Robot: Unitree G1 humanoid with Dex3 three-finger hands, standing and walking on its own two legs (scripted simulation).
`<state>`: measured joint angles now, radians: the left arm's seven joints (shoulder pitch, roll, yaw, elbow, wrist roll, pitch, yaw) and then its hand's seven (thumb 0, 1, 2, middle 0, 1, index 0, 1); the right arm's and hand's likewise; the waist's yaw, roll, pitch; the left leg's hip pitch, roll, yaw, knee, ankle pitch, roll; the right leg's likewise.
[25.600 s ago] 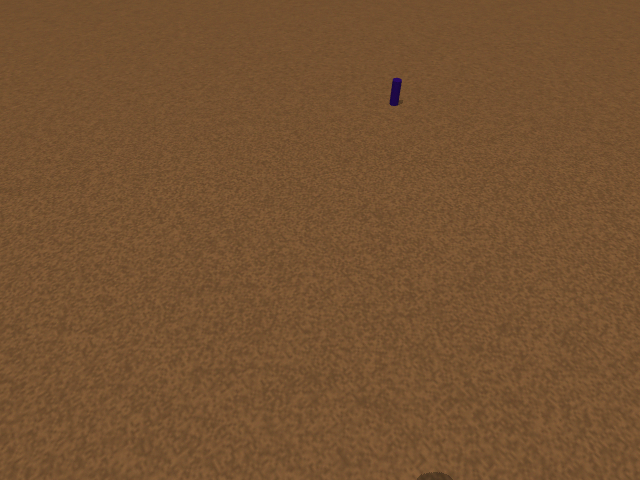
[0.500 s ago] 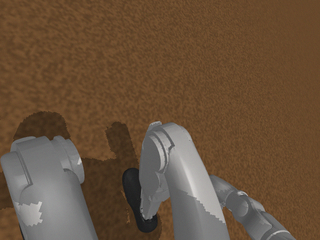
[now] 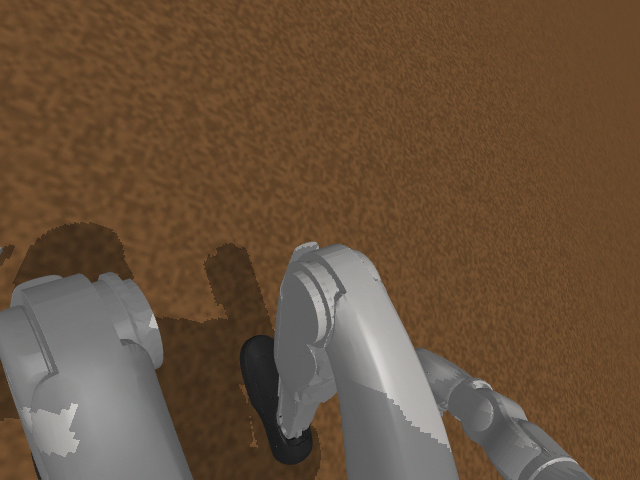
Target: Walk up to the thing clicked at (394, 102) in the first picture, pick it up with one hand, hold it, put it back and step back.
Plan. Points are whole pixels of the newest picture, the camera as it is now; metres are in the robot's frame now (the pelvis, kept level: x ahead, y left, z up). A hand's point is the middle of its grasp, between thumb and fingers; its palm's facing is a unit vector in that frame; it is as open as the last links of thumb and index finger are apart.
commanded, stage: open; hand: left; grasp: from the side
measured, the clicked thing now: out of the picture +0.38 +0.31 -0.20
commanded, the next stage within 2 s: withdraw in 0.08 s
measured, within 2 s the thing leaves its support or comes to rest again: neither
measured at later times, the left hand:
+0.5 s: hand out of the picture +0.38 +0.34 -0.13, palm faces +0.46 -0.89 +0.00, open 16.0 cm
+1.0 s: hand out of the picture +0.27 +0.41 +0.00, palm faces +0.42 -0.81 -0.41, open 17.3 cm
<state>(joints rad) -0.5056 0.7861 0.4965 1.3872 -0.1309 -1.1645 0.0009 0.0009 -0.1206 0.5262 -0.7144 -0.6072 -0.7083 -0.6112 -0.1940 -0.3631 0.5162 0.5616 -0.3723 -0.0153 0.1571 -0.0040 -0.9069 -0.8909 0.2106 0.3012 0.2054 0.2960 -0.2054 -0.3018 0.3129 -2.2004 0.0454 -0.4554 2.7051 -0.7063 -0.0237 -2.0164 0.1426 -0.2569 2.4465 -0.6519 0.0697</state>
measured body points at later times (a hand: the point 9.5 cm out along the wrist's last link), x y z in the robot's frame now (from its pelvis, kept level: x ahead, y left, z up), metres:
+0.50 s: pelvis +0.00 +0.00 +0.01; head +0.19 +0.21 +0.35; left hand +0.35 +0.39 -0.13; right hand +0.20 -0.22 -0.02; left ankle +0.08 +0.13 -0.24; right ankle +0.14 -0.13 -0.24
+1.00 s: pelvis +0.01 -0.02 +0.08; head +0.17 +0.11 +0.48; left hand +0.25 +0.45 +0.02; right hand +0.24 -0.22 -0.03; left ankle +0.08 +0.13 -0.24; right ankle +0.14 -0.13 -0.24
